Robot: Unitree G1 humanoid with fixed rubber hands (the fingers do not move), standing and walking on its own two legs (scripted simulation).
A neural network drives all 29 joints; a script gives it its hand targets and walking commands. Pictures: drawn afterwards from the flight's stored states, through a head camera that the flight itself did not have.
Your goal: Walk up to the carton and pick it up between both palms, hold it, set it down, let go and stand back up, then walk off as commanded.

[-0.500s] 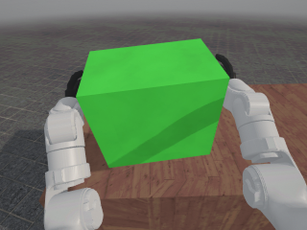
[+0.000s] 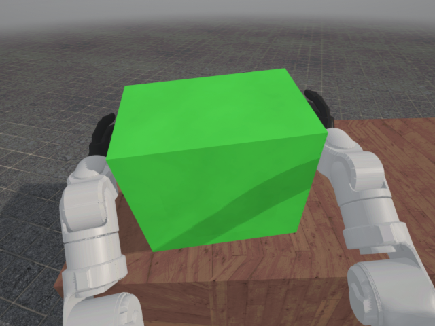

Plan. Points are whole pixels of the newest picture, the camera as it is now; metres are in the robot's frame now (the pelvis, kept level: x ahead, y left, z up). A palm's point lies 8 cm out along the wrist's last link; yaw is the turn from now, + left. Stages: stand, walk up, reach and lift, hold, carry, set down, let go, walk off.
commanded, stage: hold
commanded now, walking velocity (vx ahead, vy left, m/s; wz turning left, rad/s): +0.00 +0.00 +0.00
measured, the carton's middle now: (216, 163) +0.36 +0.01 +0.20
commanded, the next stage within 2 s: none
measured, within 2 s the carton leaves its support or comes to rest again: neither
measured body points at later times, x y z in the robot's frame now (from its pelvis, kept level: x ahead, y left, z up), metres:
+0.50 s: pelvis +0.01 +0.00 +0.00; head -0.04 +0.01 +0.45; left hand +0.39 +0.20 +0.21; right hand +0.41 -0.17 +0.24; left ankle +0.03 +0.14 -0.75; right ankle +0.03 -0.12 -0.75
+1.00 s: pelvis -0.01 +0.00 +0.00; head -0.07 +0.01 +0.45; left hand +0.37 +0.19 +0.25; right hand +0.39 -0.18 +0.27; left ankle +0.03 +0.14 -0.75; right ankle +0.03 -0.12 -0.75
